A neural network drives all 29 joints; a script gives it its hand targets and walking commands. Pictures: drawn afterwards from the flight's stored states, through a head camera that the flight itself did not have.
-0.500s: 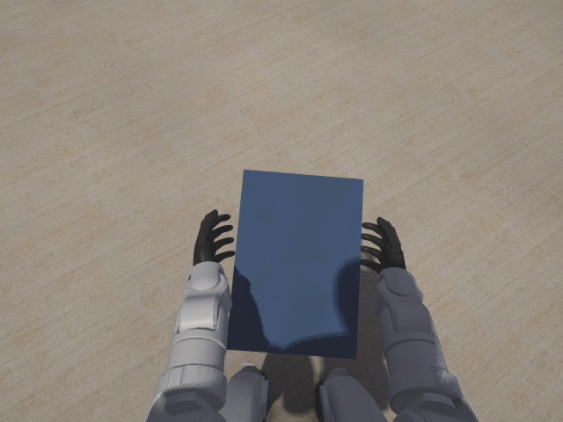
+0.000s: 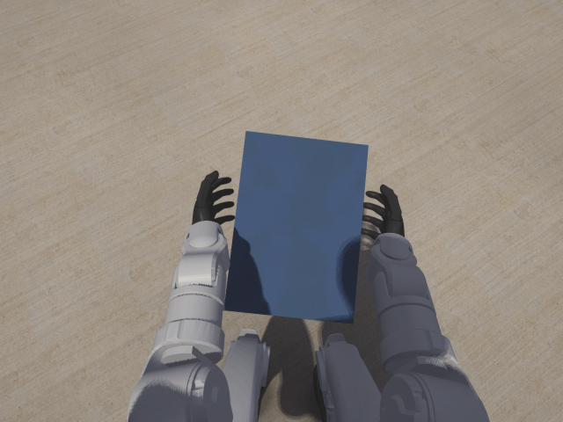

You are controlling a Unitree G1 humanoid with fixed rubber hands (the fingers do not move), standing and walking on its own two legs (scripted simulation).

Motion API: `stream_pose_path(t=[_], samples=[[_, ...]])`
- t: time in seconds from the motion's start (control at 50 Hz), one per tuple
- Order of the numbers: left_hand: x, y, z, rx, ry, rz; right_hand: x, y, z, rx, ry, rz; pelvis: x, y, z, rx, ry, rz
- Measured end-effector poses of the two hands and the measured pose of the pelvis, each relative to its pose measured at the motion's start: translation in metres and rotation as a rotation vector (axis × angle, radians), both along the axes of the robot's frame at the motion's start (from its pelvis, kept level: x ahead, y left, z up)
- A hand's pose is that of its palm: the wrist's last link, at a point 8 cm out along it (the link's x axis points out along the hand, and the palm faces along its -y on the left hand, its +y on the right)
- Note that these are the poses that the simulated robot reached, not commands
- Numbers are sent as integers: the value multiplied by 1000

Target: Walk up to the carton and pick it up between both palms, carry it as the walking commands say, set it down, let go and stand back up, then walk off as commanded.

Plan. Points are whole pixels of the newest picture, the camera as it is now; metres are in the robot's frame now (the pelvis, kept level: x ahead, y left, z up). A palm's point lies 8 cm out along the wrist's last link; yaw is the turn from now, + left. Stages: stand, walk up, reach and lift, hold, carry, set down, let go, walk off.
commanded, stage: set down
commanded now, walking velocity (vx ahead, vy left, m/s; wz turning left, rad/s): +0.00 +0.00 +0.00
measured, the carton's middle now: (294, 227) +0.43 +0.00 -0.14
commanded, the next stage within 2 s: none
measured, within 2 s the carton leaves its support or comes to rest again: neither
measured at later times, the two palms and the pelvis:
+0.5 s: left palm (216, 238) +0.41 +0.14 -0.15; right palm (368, 246) +0.40 -0.13 -0.16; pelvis +0.00 +0.00 -0.07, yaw -1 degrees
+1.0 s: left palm (226, 244) +0.43 +0.14 -0.24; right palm (359, 247) +0.42 -0.13 -0.24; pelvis -0.04 +0.01 -0.14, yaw -2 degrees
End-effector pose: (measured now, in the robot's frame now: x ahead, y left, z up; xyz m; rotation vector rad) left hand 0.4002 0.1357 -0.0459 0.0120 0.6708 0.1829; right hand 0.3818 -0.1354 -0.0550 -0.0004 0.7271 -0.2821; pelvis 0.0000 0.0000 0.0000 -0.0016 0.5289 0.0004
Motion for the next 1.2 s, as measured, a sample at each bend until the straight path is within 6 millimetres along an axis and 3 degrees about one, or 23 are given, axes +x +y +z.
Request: stream_pose_path(t=[0.1, 0.32, 0.52, 0.84, 0.98, 1.2], samples=[[-1, -3, -25, -31, 33, 4, -1, -3, -19, -8, 31, -15, 6, -5, -10, -4, 38, 6], [13, -3, -65, -23, -12, -12, 16, -5, -58, -21, -15, 17, 7, -7, -41, -3, 121, -7], [14, 7, -112, -28, 29, 0, 17, 4, -106, -16, 25, 32, -5, 1, -73, -25, 144, 5], [29, 8, -160, -14, -6, 4, 37, 8, -151, -42, -9, 30, -26, 13, -125, -40, 164, -1], [28, 4, -187, -25, 30, 16, 37, 3, -177, -39, 26, 36, -35, 11, -141, -36, 174, -4], [37, 7, -234, 2, 12, 35, 57, 6, -222, -27, -20, 56, -43, 2, -168, 1, 158, -20]])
